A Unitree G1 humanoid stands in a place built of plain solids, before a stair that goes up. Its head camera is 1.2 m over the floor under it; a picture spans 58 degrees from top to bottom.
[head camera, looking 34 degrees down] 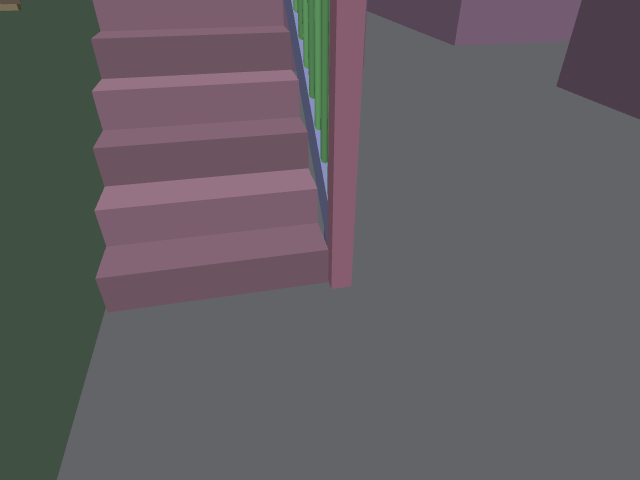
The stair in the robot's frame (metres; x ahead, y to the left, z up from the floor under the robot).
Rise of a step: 0.17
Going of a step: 0.21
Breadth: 0.90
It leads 12 degrees to the left of straight ahead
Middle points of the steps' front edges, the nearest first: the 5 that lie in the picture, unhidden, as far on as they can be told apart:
1.36 0.40 0.17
1.57 0.45 0.35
1.78 0.49 0.52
1.99 0.54 0.69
2.19 0.58 0.87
